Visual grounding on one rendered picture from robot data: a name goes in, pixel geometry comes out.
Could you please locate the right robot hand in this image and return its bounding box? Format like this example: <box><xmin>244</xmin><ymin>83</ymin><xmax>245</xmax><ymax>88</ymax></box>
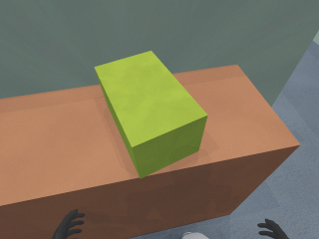
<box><xmin>257</xmin><ymin>218</ymin><xmax>289</xmax><ymax>239</ymax></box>

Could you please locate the carton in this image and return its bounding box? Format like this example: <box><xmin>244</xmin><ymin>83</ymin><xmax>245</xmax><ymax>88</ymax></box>
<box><xmin>94</xmin><ymin>51</ymin><xmax>208</xmax><ymax>179</ymax></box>

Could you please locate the left robot hand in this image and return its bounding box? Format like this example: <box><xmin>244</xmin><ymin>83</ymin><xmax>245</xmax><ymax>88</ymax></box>
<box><xmin>51</xmin><ymin>209</ymin><xmax>85</xmax><ymax>239</ymax></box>

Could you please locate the pedestal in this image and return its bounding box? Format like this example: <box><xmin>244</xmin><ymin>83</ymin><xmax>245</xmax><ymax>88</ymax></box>
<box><xmin>0</xmin><ymin>64</ymin><xmax>301</xmax><ymax>239</ymax></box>

